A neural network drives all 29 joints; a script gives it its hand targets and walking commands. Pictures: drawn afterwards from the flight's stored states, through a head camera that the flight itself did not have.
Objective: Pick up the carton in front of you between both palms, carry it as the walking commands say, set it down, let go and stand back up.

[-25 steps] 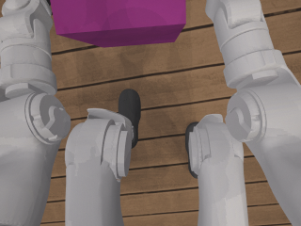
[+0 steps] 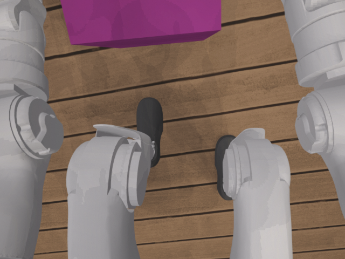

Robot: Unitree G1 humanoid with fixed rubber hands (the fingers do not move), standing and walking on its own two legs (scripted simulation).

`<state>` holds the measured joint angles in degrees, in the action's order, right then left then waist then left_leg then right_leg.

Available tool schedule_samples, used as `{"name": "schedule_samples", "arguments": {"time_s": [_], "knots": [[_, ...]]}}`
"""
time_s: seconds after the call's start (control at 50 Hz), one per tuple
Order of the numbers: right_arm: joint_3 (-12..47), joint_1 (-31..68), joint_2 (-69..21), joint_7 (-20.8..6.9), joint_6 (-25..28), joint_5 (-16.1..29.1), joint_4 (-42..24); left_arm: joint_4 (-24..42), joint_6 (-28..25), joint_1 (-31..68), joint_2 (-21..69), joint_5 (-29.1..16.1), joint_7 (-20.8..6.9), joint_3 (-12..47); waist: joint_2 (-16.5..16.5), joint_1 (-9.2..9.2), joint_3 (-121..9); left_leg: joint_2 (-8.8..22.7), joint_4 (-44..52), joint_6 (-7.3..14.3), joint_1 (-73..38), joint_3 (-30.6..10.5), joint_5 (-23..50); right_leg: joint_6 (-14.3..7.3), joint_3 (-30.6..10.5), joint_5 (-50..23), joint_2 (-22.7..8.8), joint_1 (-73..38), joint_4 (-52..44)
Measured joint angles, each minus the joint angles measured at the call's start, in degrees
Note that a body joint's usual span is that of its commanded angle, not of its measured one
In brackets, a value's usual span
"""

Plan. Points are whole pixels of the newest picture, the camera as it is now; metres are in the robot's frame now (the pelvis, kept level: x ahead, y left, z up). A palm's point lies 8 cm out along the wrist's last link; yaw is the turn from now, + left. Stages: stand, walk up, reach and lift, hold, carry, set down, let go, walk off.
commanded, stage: set down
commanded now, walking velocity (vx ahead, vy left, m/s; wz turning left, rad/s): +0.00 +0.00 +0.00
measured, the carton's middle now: out of the picture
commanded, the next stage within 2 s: let go in 0.96 s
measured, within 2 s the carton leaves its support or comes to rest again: neither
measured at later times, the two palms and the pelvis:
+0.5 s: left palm out of the picture +0.52 +0.32 -0.01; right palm out of the picture +0.61 -0.06 +0.00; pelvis +0.02 +0.00 +0.10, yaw +1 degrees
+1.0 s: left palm out of the picture +0.51 +0.33 +0.14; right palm out of the picture +0.61 -0.06 +0.15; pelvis +0.04 +0.01 +0.24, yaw +2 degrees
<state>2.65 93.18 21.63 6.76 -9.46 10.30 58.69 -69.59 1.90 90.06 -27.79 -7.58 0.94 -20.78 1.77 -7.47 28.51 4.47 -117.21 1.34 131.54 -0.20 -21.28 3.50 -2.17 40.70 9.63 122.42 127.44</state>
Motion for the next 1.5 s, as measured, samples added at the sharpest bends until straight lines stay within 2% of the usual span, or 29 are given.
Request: {"name": "schedule_samples", "arguments": {"time_s": [0.14, 0.24, 0.38, 0.5, 0.68, 0.84, 0.98, 1.06, 1.18, 1.28, 1.36, 1.5], "knots": [[-3.3, -3.1, -0.6, 1.7, -3.1, -1.5, -5.9, 8.2, 4.8, -1.4, 1.8, -1.6, 1.5, 3.3, 0.4, -0.19, -3.6, -2.1, 3.6, -0.5, -2.1, -0.9, 1.2, -0.8, 1.1, -0.4, -2.1, -2.8, -3.6], [-8.1, -3.8, -1.9, 1.3, -4.8, -3.8, -2.6, 9.7, 7.9, -3.9, 3.2, 0.6, 1.9, 3.6, 1.3, -0.49, -10.1, -3.3, 8.4, -1.3, -3.9, -2.0, 1.5, -1.7, 2.2, -1.1, -3.2, -4.9, -9.0], [-13.4, -6.4, -3.6, -0.5, -3.7, -7.8, 0.8, 11.7, 8.4, -9.2, 5.6, 4.7, 0.9, 1.3, 1.5, -0.13, -19.7, -3.8, 14.6, -1.4, -5.3, -2.6, 1.6, -2.0, 2.6, -2.1, -3.7, -6.3, -16.3], [-12.8, -10.8, -4.1, -0.6, -4.3, -7.7, -3.8, 15.9, 9.3, -13.1, 6.9, 6.3, 0.3, -0.9, 1.1, 0.28, -23.6, -3.5, 19.5, -1.1, -7.5, -2.3, 1.7, -1.7, 2.0, -3.2, -3.7, -8.2, -21.9], [-11.4, -16.2, -4.6, -0.5, -6.8, -7.3, -11.0, 21.7, 11.9, -18.1, 6.8, 4.8, -1.1, -1.2, 0.8, 0.22, -26.4, -3.6, 29.4, -0.9, -14.4, -1.6, 2.9, -1.7, 1.0, -5.8, -4.1, -14.3, -32.3], [-13.4, -18.9, -5.4, -1.8, -6.1, -9.0, -9.7, 22.3, 11.5, -21.3, 8.1, 5.9, -2.1, -1.6, 1.2, 0.49, -29.4, -3.9, 39.5, -0.9, -22.4, -1.6, 5.1, -1.9, 0.7, -8.9, -4.7, -21.9, -43.0], [-15.0, -21.0, -6.0, -3.2, -4.3, -10.4, -8.1, 22.0, 10.0, -23.6, 10.2, 8.6, -2.6, -3.0, 1.3, 0.67, -30.1, -3.8, 48.8, -0.7, -30.2, -1.2, 7.6, -1.7, 0.0, -12.4, -4.9, -29.2, -52.6], [-16.6, -23.2, -7.5, -3.4, -3.6, -12.6, -8.7, 22.4, 9.1, -25.8, 11.1, 10.9, -3.5, -3.6, 1.1, 1.03, -30.0, -3.7, 53.8, -0.4, -34.5, -0.9, 9.1, -1.5, -0.5, -14.3, -5.1, -33.3, -57.8], [-18.1, -34.3, -12.3, -1.6, -3.0, -16.5, -15.6, 26.8, 8.2, -35.7, 12.3, 14.3, -6.1, -1.5, 0.7, 2.12, -29.9, -3.5, 61.2, 0.1, -42.8, -0.6, 10.8, -1.2, -1.1, -17.0, -5.3, -41.7, -66.2], [-17.0, -47.9, -15.3, -0.4, -1.8, -16.9, -22.5, 31.8, 7.3, -47.7, 12.8, 14.3, -8.0, 2.4, 0.1, 2.36, -28.8, -3.7, 66.7, 0.5, -52.2, -0.1, 11.5, -1.0, -1.7, -18.5, -5.7, -51.3, -72.9], [-15.8, -56.8, -16.0, -1.1, 0.0, -16.4, -25.2, 34.5, 5.7, -56.5, 12.8, 12.5, -8.5, 5.7, -0.4, 2.27, -28.0, -4.1, 70.7, 0.8, -60.0, 0.2, 11.9, -0.8, -2.1, -19.3, -6.3, -59.3, -77.5], [-14.3, -68.5, -15.8, -3.7, 3.9, -15.9, -24.8, 37.7, 2.8, -70.3, 13.5, 9.3, -7.7, 10.8, -0.7, 2.64, -28.2, -5.4, 75.7, 0.9, -72.2, 0.0, 11.9, -1.0, -1.8, -19.4, -7.8, -72.0, -83.1]]}}
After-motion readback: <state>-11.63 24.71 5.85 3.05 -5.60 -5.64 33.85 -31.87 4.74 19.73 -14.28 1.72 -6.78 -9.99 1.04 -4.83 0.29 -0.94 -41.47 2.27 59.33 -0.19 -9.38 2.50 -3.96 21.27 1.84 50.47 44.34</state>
